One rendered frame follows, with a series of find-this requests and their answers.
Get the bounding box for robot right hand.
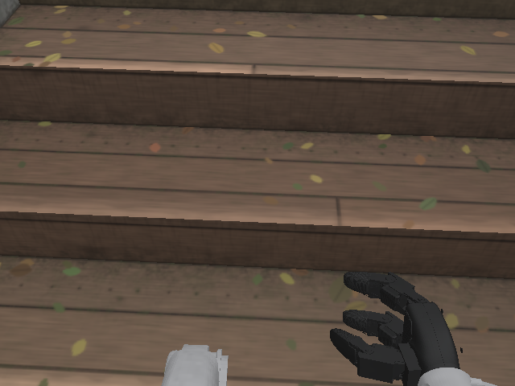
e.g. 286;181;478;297
330;272;463;386

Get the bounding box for left robot shin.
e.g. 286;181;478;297
164;350;177;374

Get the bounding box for right robot forearm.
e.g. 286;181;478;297
418;368;471;386

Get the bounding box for left robot thigh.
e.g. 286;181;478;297
161;344;229;386

